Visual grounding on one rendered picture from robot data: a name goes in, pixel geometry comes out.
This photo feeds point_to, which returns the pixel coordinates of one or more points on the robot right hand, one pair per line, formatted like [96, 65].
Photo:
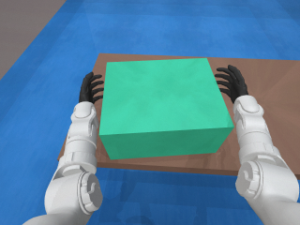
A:
[235, 82]

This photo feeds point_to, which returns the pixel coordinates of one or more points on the robot right forearm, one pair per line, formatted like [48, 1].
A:
[253, 135]

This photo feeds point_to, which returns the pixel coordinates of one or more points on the table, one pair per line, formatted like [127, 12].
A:
[274, 83]

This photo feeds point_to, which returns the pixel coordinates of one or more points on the carton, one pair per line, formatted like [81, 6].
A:
[161, 108]

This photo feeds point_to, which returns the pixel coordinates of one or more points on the left robot upper arm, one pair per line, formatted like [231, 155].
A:
[70, 200]

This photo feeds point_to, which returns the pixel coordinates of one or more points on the robot left hand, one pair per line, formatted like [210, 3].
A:
[86, 93]

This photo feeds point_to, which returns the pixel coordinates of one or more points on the robot left forearm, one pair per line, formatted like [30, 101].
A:
[81, 144]

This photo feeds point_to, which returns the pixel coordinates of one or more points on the right robot upper arm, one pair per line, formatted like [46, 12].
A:
[271, 191]

